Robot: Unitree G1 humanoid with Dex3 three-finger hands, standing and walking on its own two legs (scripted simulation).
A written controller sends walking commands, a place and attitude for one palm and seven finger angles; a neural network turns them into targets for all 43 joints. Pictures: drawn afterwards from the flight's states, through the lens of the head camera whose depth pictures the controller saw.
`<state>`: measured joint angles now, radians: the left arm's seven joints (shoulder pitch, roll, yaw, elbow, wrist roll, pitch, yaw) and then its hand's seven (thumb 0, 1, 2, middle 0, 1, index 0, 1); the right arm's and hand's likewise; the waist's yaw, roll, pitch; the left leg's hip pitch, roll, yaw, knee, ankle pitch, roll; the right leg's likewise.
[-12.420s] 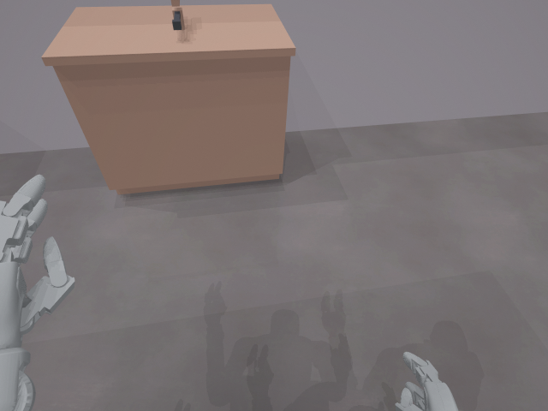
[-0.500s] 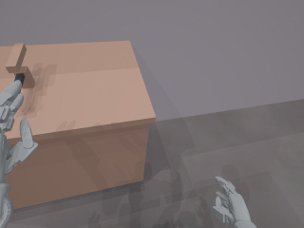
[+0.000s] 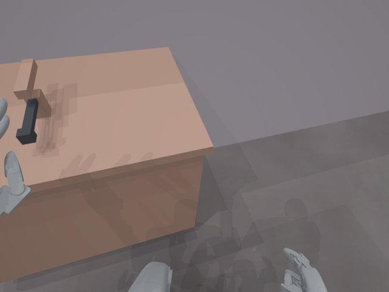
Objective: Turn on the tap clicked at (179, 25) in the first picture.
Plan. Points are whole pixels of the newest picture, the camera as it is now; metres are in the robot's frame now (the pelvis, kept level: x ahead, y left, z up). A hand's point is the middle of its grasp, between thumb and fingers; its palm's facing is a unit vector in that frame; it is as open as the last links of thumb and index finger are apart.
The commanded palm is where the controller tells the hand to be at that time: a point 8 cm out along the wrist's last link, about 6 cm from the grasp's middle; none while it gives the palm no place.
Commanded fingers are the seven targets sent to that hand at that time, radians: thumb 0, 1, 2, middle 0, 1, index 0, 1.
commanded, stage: shuffle to correct the standing spot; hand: left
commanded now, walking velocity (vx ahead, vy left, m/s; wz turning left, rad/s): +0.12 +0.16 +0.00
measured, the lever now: (26, 135) +0.40 +0.42 +0.05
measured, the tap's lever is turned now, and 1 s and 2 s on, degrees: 0 0 0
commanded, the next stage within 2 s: come to a stop and stand still in 0.44 s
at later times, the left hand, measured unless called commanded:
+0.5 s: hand out of the picture +0.26 +0.37 +0.18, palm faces +0.41 -0.79 -0.45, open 7.4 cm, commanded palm +0.21 +0.39 +0.19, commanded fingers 0.00 0.90 0.90 -0.20 -0.30 -0.20 -0.30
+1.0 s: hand out of the picture +0.32 +0.40 +0.17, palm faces +0.42 -0.85 -0.32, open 7.4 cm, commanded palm +0.26 +0.43 +0.19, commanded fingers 0.00 0.90 0.90 -0.20 -0.30 -0.20 -0.30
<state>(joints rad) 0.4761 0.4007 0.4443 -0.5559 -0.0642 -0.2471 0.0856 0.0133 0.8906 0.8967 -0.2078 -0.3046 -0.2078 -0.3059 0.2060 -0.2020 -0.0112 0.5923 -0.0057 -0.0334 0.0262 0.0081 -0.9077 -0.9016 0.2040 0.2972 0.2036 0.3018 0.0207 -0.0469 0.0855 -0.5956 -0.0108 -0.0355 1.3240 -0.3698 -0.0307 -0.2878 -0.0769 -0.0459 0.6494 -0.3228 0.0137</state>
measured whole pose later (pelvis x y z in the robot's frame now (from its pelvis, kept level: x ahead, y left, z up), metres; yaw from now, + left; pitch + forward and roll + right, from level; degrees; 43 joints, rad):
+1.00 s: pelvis +0.09 +0.15 +0.01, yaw -2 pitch -1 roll -1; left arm 0.41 0.31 0.34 -0.43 -0.06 -0.13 0.13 0.01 0.89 0.90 -0.20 -0.30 -0.20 -0.31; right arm 0.21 -0.20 0.03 0.62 0.00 -0.12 -0.03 0.01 -0.91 -0.90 0.21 0.30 0.21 0.30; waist 0.04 0.01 0.02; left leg -0.24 0.01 0.02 0.52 -0.26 0.01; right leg -0.23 0.05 -0.06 0.46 -0.21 -0.05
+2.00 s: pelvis +0.10 +0.19 +0.02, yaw -2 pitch -1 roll -1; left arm 0.37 0.35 0.34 -0.45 -0.04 -0.25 0.10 0.01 0.89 0.90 -0.20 -0.30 -0.20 -0.31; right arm 0.20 -0.19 0.02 0.59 0.00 -0.16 -0.01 0.01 -0.91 -0.90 0.20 0.30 0.20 0.30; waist 0.04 -0.05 0.05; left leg -0.20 -0.05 0.03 0.46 -0.24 0.07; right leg -0.20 -0.01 -0.04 0.42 -0.20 0.01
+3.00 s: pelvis +0.09 +0.17 +0.02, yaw -3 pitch -1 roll -1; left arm 0.41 0.37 0.36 -0.49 -0.07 -0.20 0.09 0.02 0.89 0.90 -0.20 -0.30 -0.20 -0.31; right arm 0.18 -0.17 0.01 0.56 0.01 -0.11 -0.02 0.01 -0.91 -0.90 0.21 0.30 0.20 0.30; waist 0.03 -0.04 0.07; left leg -0.21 -0.01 0.03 0.44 -0.22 0.03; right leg -0.22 0.03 -0.04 0.41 -0.18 -0.02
